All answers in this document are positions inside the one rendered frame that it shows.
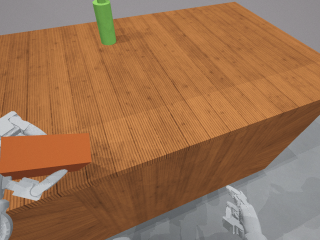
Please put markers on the robot left forearm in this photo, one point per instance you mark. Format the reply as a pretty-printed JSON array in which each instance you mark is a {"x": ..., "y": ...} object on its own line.
[{"x": 6, "y": 223}]

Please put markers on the robot right hand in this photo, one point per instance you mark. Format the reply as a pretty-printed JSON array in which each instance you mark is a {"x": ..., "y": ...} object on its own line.
[{"x": 245, "y": 219}]

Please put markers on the robot left hand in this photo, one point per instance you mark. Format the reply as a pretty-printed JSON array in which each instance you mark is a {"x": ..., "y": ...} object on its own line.
[{"x": 12, "y": 125}]

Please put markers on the table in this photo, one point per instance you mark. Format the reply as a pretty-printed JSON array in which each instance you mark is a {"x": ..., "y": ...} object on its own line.
[{"x": 184, "y": 103}]

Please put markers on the sponge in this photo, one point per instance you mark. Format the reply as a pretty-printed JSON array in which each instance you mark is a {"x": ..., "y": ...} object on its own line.
[{"x": 41, "y": 155}]

